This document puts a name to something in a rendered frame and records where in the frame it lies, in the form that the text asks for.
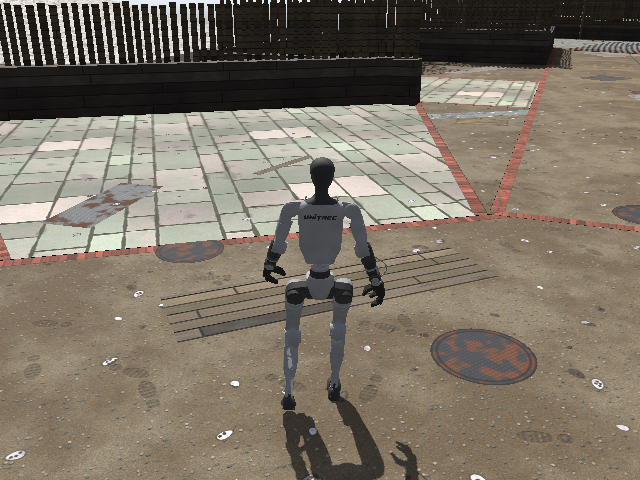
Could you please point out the robot left shin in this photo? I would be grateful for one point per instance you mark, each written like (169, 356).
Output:
(290, 360)

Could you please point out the robot left forearm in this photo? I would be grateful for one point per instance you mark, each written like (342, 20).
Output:
(271, 258)

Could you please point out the robot right upper arm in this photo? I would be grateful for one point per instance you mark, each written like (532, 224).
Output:
(353, 212)

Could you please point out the left robot hand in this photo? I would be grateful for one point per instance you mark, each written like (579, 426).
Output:
(268, 277)

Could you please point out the robot left upper arm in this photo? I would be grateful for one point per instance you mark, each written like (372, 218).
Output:
(289, 210)

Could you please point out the robot right forearm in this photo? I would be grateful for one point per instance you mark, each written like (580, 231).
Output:
(371, 268)

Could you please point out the robot left foot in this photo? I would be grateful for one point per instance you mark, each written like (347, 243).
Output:
(288, 403)

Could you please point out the right robot hand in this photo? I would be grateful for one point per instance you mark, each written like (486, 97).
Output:
(377, 291)

